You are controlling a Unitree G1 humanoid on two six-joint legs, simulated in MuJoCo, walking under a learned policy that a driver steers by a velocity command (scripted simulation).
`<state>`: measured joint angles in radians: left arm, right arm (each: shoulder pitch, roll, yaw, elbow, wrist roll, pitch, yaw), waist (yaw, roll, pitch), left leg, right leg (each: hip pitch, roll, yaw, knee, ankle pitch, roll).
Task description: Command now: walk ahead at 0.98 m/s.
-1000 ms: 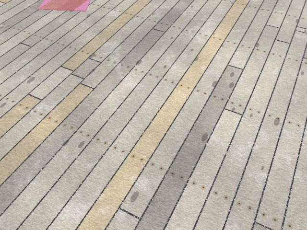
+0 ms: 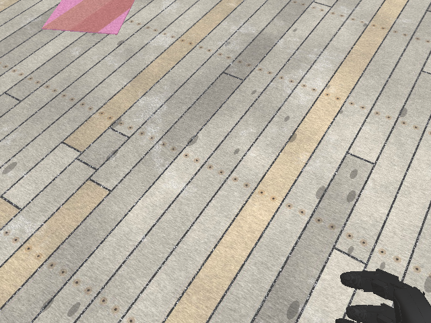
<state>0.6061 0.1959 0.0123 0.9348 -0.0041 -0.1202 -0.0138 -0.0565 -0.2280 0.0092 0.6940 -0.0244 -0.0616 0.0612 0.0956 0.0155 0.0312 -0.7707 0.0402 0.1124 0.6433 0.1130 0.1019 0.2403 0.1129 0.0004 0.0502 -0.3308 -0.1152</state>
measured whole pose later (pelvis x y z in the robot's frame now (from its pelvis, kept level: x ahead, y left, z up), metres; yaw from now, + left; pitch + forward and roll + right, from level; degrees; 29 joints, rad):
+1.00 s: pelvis +0.98 -0.03 -0.02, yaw +0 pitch +2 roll -1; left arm 0.53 0.25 0.03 1.03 0.03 -0.10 0.00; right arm -0.05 -0.24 0.02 0.72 -0.04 -0.09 0.03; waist 0.07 0.01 0.04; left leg -0.56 -0.01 0.10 0.52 -0.02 0.14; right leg 0.27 0.04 -0.05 0.29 -0.46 -0.05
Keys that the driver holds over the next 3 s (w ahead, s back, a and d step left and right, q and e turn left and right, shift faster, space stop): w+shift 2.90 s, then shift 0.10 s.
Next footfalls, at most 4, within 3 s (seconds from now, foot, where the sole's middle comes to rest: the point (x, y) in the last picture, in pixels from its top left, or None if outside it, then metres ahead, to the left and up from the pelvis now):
0.10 left None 0.29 0.06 -0.76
0.54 right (290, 236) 0.74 -0.13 -0.76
1.00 left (244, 133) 1.20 0.05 -0.76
1.46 right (286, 63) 1.66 -0.12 -0.76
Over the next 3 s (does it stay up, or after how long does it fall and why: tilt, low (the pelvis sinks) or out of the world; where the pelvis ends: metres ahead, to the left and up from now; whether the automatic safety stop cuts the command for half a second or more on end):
stays up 2.94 0.01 0.01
